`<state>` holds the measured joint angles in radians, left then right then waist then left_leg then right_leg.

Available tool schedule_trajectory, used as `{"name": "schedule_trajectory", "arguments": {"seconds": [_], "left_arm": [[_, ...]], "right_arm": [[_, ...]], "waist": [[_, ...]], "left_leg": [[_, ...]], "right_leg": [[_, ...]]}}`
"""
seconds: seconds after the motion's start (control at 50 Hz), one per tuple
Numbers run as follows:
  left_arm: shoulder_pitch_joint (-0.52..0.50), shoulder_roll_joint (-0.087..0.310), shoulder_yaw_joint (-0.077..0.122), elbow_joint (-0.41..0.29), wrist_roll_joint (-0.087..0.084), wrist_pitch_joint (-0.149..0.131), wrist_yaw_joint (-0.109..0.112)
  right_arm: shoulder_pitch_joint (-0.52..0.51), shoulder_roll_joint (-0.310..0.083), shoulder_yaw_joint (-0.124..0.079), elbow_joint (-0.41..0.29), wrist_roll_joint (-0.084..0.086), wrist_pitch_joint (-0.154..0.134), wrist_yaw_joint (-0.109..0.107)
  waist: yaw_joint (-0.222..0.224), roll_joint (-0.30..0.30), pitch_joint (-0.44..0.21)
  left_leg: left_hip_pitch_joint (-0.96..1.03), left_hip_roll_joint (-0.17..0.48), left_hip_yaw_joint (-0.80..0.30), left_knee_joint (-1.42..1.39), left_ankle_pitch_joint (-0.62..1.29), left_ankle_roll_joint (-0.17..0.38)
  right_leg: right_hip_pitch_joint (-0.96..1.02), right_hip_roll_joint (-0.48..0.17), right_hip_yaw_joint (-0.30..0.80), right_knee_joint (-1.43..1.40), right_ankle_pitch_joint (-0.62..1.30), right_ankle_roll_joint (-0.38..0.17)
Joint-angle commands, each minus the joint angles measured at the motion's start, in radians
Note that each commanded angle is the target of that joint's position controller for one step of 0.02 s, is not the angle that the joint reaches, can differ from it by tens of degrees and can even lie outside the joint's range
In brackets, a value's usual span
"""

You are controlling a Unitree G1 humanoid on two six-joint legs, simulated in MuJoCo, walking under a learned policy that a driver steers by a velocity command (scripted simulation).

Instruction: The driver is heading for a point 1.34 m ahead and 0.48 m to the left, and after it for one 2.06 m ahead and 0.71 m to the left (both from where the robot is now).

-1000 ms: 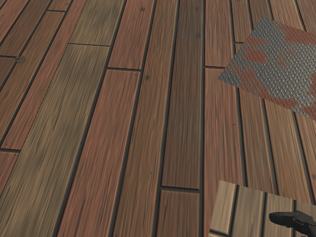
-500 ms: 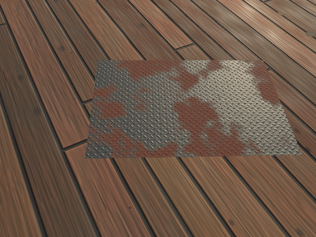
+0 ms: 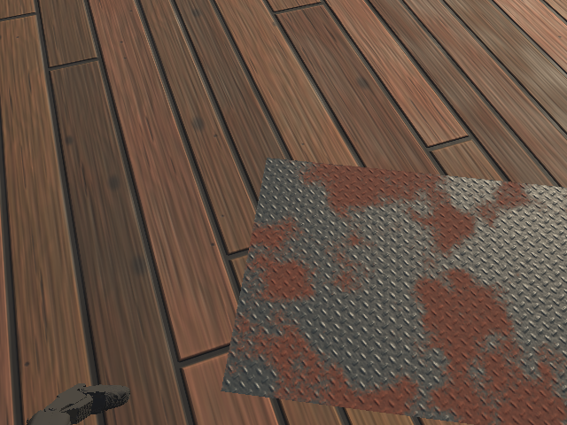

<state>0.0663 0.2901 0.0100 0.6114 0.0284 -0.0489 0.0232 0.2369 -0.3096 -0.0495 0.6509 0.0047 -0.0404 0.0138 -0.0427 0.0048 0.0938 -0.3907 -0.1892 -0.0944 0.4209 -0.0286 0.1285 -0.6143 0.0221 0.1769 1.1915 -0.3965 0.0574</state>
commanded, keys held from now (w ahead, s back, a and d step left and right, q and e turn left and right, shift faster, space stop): q+shift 0.62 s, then shift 0.10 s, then w+shift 0.24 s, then w+e+shift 0.04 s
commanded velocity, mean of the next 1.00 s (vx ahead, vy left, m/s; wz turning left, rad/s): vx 0.16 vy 0.00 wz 0.74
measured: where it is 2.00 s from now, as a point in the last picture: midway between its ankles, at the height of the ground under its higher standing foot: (127, 246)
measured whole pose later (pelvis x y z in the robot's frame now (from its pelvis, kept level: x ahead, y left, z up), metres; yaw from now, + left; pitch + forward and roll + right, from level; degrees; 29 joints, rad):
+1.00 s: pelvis +0.18 +0.02 +0.02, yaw +45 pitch +2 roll -2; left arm 0.21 0.32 0.08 0.75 0.04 -0.03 -0.05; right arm 0.43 -0.25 -0.03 0.72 -0.02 -0.04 0.01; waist -0.02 -0.05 -0.05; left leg -0.09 -0.01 -0.01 0.38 -0.33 0.04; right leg -0.63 -0.08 -0.02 1.06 -0.20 -0.01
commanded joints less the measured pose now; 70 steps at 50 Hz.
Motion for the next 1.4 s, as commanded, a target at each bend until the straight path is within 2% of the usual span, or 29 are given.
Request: {"name": "schedule_trajectory", "arguments": {"seconds": [0.02, 0.08, 0.14, 0.3, 0.34, 0.36, 0.38, 0.4, 0.42, 0.5, 0.6, 0.72, 0.8, 0.82, 0.84, 0.86, 0.88, 0.9, 0.94, 0.96, 1.0, 1.06, 1.18, 1.24, 1.28, 1.32, 1.34, 1.36, 1.4], "left_arm": [[0.140, 0.086, 0.032, -0.020, 0.001, 0.012, 0.025], [0.059, 0.097, 0.040, -0.036, -0.018, 0.024, 0.031], [-0.027, 0.096, 0.045, -0.049, -0.024, 0.014, 0.025], [-0.058, 0.127, 0.076, -0.019, -0.031, -0.045, -0.008], [-0.007, 0.132, 0.085, 0.006, -0.037, -0.041, -0.009], [-0.019, 0.172, 0.091, -0.019, -0.024, -0.021, 0.002], [0.034, 0.177, 0.092, -0.017, 0.014, -0.006, -0.001], [0.029, 0.143, 0.095, -0.027, 0.002, -0.002, 0.003], [-0.009, 0.105, 0.085, -0.038, -0.006, 0.006, 0.011], [-0.035, 0.102, 0.073, -0.047, -0.004, 0.042, 0.038], [0.030, 0.122, 0.088, -0.016, 0.002, 0.053, 0.040], [0.015, 0.160, 0.106, 0.010, -0.023, 0.054, 0.004], [0.037, 0.186, 0.112, 0.040, -0.082, 0.037, -0.020], [0.042, 0.141, 0.100, 0.050, -0.073, 0.030, -0.024], [0.020, 0.058, 0.074, 0.046, -0.048, 0.019, -0.036], [-0.010, -0.033, 0.048, 0.000, -0.021, 0.001, -0.058], [-0.109, 0.074, 0.076, -0.046, -0.069, -0.027, -0.056], [-0.125, 0.126, 0.090, -0.050, -0.091, -0.042, -0.056], [-0.024, 0.126, 0.093, 0.006, -0.048, -0.054, -0.053], [0.039, 0.099, 0.080, 0.057, 0.078, -0.005, -0.079], [0.070, 0.090, 0.082, 0.077, 0.037, 0.040, -0.099], [-0.013, 0.080, 0.079, 0.060, -0.012, 0.051, -0.102], [-0.125, 0.049, 0.048, 0.022, 0.013, 0.039, -0.122], [-0.106, 0.030, 0.027, 0.003, 0.001, 0.041, -0.111], [0.109, 0.086, 0.044, 0.049, -0.009, 0.037, -0.097], [0.495, 0.198, 0.098, 0.156, -0.001, 0.023, -0.072], [0.440, 0.304, 0.137, 0.155, -0.009, 0.048, -0.055], [0.387, 0.301, 0.138, 0.134, -0.029, 0.048, -0.058], [0.392, 0.210, 0.120, 0.171, -0.019, 0.035, -0.037]], "right_arm": [[-0.015, -0.176, -0.056, -0.072, 0.011, 0.009, -0.030], [-0.022, -0.191, -0.065, -0.084, 0.035, 0.053, -0.064], [-0.014, -0.183, -0.069, -0.094, 0.031, 0.081, -0.082], [-0.035, -0.161, -0.081, -0.138, 0.025, 0.094, -0.074], [-0.008, -0.104, -0.062, -0.139, 0.031, 0.098, -0.062], [0.086, -0.047, -0.044, -0.124, 0.017, 0.097, -0.055], [0.090, -0.140, -0.064, -0.159, 0.029, 0.090, -0.044], [0.072, -0.223, -0.086, -0.141, 0.023, 0.086, -0.036], [0.060, -0.245, -0.097, -0.116, 0.029, 0.093, -0.036], [0.049, -0.152, -0.071, -0.117, 0.029, 0.113, -0.043], [-0.031, -0.111, -0.058, -0.155, 0.024, 0.099, -0.041], [-0.038, -0.069, -0.039, -0.146, 0.007, 0.096, -0.026], [0.105, -0.076, -0.045, -0.065, 0.024, 0.086, 0.004], [0.203, -0.076, -0.048, -0.003, 0.025, 0.079, 0.003], [0.322, -0.095, -0.054, 0.051, 0.021, 0.068, -0.003], [0.344, -0.196, -0.061, 0.034, 0.004, 0.047, -0.010], [0.272, -0.229, -0.073, -0.017, -0.008, 0.012, -0.004], [0.192, -0.183, -0.057, -0.028, -0.012, -0.017, -0.005], [0.132, -0.124, -0.035, -0.028, -0.003, -0.036, -0.006], [0.143, -0.134, -0.032, -0.003, -0.037, -0.019, -0.008], [0.162, -0.108, -0.025, 0.023, -0.032, -0.026, 0.001], [0.237, -0.090, -0.021, 0.056, -0.041, -0.038, 0.002], [0.263, -0.060, -0.006, 0.129, -0.039, -0.064, -0.023], [0.265, -0.097, -0.005, 0.169, -0.050, -0.063, -0.043], [0.246, -0.161, -0.021, 0.178, -0.070, -0.035, -0.065], [0.175, -0.196, -0.031, 0.145, -0.058, -0.030, -0.060], [0.132, -0.049, 0.000, 0.069, -0.032, -0.059, -0.027], [0.053, -0.100, 0.005, 0.016, -0.039, -0.085, -0.016], [-0.014, -0.084, 0.021, -0.012, -0.038, -0.111, -0.011]], "waist": [[0.078, 0.007, -0.238], [0.057, 0.056, -0.275], [0.023, 0.113, -0.226], [0.014, 0.167, -0.191], [0.019, 0.048, -0.227], [-0.031, -0.143, -0.278], [-0.027, -0.277, -0.289], [-0.005, -0.224, -0.254], [0.005, -0.156, -0.199], [0.017, -0.119, -0.120], [0.069, -0.144, -0.170], [0.059, -0.148, -0.194], [-0.010, -0.155, -0.183], [-0.046, -0.102, -0.175], [-0.091, 0.066, -0.162], [-0.077, 0.311, -0.125], [-0.102, 0.216, -0.050], [-0.065, 0.163, 0.038], [-0.004, 0.142, 0.010], [0.012, 0.121, -0.016], [0.022, 0.138, -0.012], [-0.022, 0.105, 0.038], [-0.031, 0.077, 0.090], [0.006, 0.112, 0.021], [0.126, 0.172, -0.128], [0.305, 0.098, -0.303], [0.201, -0.277, -0.308], [0.196, -0.133, -0.347], [0.128, 0.061, -0.126]], "left_leg": [[0.110, 0.243, -0.310, -0.060, 0.489, 0.109], [0.163, 0.215, -0.357, -0.044, 0.232, 0.019], [0.197, 0.195, -0.420, -0.051, 0.003, -0.019], [0.272, 0.186, -0.571, 0.065, 0.137, -0.004], [0.132, 0.090, -0.492, 0.219, -0.299, -0.058], [-0.031, -0.007, -0.331, 0.433, -0.643, -0.103], [-0.164, -0.018, -0.213, 0.615, -0.707, -0.147], [-0.197, 0.062, -0.167, 0.732, -0.616, -0.195], [-0.224, 0.099, -0.144, 0.781, -0.525, -0.215], [-0.253, 0.163, 0.009, 0.899, -0.358, -0.240], [-0.302, 0.269, 0.054, 0.753, -0.318, -0.265], [-0.064, 0.253, 0.110, 0.458, -0.345, -0.210], [0.238, 0.213, 0.181, 0.148, -0.313, -0.089], [0.393, 0.179, 0.200, 0.086, -0.332, -0.062], [0.557, 0.260, 0.049, -0.016, -0.454, -0.027], [0.623, 0.519, -0.409, -0.119, -0.721, 0.089], [0.485, 0.606, -0.638, -0.284, -0.922, 0.210], [0.450, 0.583, -0.577, -0.314, -0.839, 0.185], [0.432, 0.498, -0.381, -0.274, -0.593, 0.111], [0.346, 0.390, -0.230, -0.326, -0.488, 0.039], [0.323, 0.346, -0.102, -0.342, -0.363, 0.014], [0.361, 0.372, -0.001, -0.363, -0.296, -0.009], [0.477, 0.408, 0.181, -0.410, 0.016, -0.049], [0.550, 0.417, 0.291, -0.251, 0.843, -0.088], [0.614, 0.447, 0.308, 0.095, 1.271, -0.099], [0.292, 0.408, 0.300, 0.686, 0.981, -0.082], [-0.240, 0.128, 0.248, 1.132, -0.197, -0.152], [-0.432, 0.111, 0.003, 1.238, -0.317, -0.126], [-0.433, 0.226, -0.027, 1.065, -0.252, -0.104]], "right_leg": [[0.040, 0.035, -0.036, -0.139, 0.078, 0.044], [0.004, 0.049, 0.002, -0.241, 0.197, 0.054], [-0.024, 0.059, 0.030, -0.348, 0.234, 0.043], [0.185, 0.072, 0.048, -0.714, 0.223, 0.003], [0.466, -0.058, 0.078, -0.888, 0.444, -0.060], [0.643, -0.273, 0.249, -0.810, 0.688, -0.165], [0.625, -0.423, 0.425, -0.830, 0.738, -0.310], [0.581, -0.417, 0.413, -0.842, 0.641, -0.336], [0.538, -0.339, 0.284, -0.836, 0.513, -0.293], [0.412, -0.217, 0.022, -0.888, 0.423, -0.247], [0.552, -0.282, -0.060, -0.910, 0.450, -0.298], [0.480, -0.308, -0.148, -0.890, 0.480, -0.303], [0.293, -0.320, -0.118, -0.939, -0.192, -0.235], [0.183, -0.273, -0.170, -0.858, -0.267, -0.195], [0.013, -0.196, -0.273, -0.590, -0.267, -0.121], [-0.302, -0.081, -0.312, -0.165, -0.272, -0.049], [-0.454, -0.078, -0.158, -0.078, -0.151, -0.072], [-0.490, -0.111, -0.123, -0.064, 0.000, -0.093], [-0.415, -0.145, -0.120, -0.121, 0.187, -0.087], [-0.257, -0.126, -0.196, -0.131, 0.246, -0.061], [-0.205, -0.107, -0.219, -0.095, 0.290, -0.048], [-0.277, -0.039, -0.127, -0.135, 0.331, -0.052], [-0.257, -0.042, -0.256, -0.353, 0.380, -0.133], [-0.050, 0.037, -0.392, -0.456, 0.273, -0.221], [0.155, 0.115, -0.408, -0.450, 0.138, -0.272], [0.682, 0.087, -0.199, -0.574, -0.005, -0.339], [0.966, -0.190, 0.406, -0.768, -0.285, -0.483], [1.005, -0.255, 0.720, -0.905, -0.256, -0.544], [0.752, -0.234, 0.536, -0.959, -0.029, -0.462]]}}
Velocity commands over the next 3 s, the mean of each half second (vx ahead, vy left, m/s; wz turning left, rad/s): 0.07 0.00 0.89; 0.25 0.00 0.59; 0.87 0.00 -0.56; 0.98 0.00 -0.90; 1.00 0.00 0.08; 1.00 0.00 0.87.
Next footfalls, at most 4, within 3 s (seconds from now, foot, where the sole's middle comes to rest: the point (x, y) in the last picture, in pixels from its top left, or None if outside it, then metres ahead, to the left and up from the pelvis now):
0.34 right None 0.29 -0.12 -0.77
0.84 left None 0.08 0.05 -0.77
1.32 right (197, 390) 0.50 0.20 -0.77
1.74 left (79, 262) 0.85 0.54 -0.77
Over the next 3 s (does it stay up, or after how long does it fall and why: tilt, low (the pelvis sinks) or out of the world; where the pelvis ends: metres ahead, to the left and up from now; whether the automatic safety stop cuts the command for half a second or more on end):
stays up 1.89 0.39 -0.01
